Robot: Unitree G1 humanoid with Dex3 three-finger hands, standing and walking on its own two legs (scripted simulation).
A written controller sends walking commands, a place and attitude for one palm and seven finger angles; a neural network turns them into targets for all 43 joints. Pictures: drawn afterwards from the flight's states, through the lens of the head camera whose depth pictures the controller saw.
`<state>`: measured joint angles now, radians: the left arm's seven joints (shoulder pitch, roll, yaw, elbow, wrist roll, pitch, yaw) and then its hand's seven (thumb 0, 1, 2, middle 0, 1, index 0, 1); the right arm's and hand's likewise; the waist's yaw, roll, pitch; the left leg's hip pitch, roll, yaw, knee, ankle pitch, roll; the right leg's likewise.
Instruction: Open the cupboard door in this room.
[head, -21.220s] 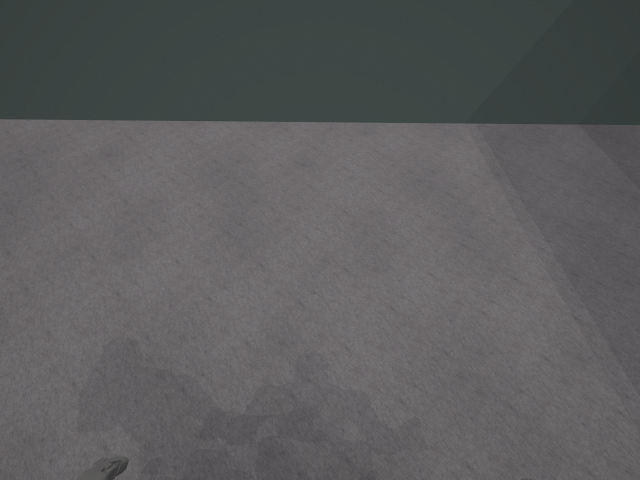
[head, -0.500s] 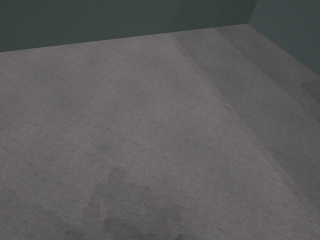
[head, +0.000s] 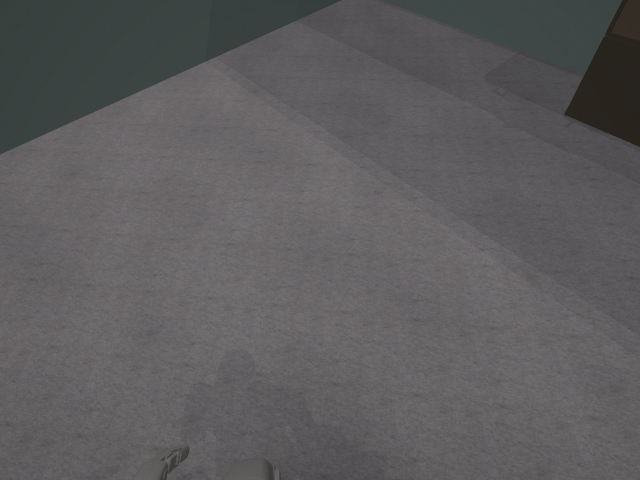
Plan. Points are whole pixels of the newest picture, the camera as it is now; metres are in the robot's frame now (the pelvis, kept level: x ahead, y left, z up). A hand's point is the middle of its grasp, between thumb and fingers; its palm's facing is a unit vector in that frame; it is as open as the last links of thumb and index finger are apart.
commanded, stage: turn or walk to find it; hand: left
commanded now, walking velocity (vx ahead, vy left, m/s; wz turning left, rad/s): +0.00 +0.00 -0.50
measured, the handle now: out of the picture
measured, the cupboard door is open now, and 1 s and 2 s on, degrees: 0 0 0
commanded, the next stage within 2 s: none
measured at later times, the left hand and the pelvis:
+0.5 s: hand out of the picture +0.06 +0.23 -0.17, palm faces -0.13 -0.97 -0.22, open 7.4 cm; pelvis -0.01 +0.03 +0.00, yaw -12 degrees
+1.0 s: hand (288, 389) +0.27 +0.08 -0.16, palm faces -0.55 -0.81 -0.19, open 7.4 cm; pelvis +0.07 -0.02 +0.00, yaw -30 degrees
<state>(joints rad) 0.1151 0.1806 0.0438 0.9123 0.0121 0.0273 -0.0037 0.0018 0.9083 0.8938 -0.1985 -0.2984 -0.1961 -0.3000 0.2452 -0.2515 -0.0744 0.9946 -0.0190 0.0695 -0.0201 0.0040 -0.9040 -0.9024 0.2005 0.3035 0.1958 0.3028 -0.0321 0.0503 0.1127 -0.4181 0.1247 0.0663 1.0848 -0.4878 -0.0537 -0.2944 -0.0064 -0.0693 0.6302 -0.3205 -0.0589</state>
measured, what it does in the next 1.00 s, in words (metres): steps on the spot, turning right: left foot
